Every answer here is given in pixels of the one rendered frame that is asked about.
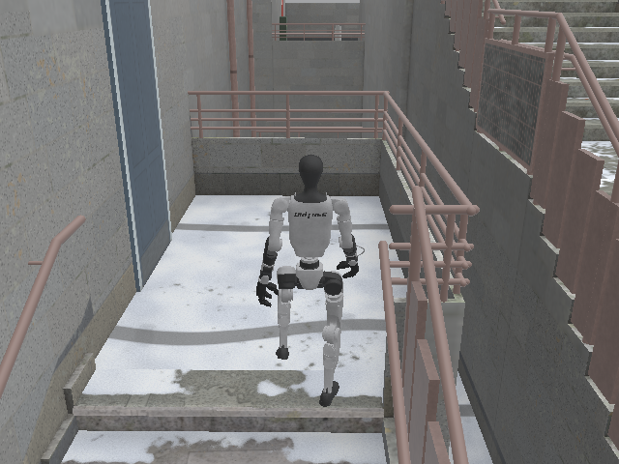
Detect robot left hand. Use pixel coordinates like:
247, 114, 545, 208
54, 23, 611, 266
256, 281, 279, 307

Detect right robot forearm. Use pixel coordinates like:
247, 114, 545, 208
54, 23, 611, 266
343, 234, 358, 266

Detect left robot forearm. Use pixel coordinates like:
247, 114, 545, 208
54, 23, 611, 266
258, 237, 278, 284

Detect right robot thigh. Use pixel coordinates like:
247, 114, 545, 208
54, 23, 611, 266
322, 271, 344, 344

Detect robot thigh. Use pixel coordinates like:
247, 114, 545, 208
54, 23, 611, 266
322, 271, 344, 344
277, 266, 297, 303

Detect right robot upper arm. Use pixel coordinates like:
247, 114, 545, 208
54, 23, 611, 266
331, 196, 353, 248

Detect left robot upper arm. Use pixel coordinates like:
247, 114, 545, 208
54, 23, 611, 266
268, 196, 290, 252

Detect left robot thigh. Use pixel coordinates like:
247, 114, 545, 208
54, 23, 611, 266
277, 266, 297, 303

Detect robot right hand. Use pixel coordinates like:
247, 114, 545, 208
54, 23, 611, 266
337, 261, 359, 278

